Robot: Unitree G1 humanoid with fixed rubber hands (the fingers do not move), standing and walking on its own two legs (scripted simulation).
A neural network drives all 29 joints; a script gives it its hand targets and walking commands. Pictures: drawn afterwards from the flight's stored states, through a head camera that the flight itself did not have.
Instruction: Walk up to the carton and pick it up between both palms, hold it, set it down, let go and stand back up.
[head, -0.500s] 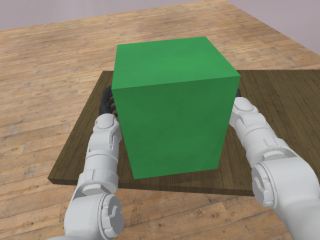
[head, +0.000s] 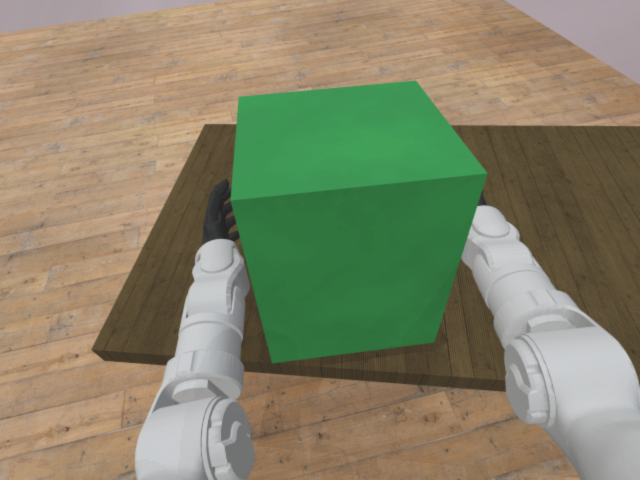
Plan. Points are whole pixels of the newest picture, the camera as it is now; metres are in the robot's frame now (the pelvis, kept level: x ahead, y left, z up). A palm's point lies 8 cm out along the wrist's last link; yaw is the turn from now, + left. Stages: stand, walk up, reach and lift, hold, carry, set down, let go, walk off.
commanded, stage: set down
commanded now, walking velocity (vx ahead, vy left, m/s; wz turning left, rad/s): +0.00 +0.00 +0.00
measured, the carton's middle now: (341, 226) +0.43 +0.03 +0.08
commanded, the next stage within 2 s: none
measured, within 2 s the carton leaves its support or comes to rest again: rests again in 0.56 s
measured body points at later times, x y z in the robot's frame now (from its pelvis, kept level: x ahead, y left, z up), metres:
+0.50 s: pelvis +0.00 +0.00 +0.00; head +0.04 +0.00 +0.45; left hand +0.40 +0.19 +0.08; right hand +0.46 -0.13 +0.10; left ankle +0.01 +0.18 -0.74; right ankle -0.05 -0.07 -0.74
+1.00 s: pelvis +0.00 +0.00 +0.00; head +0.04 +0.00 +0.45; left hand +0.39 +0.19 +0.08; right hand +0.45 -0.13 +0.09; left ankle +0.01 +0.18 -0.74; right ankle -0.05 -0.07 -0.74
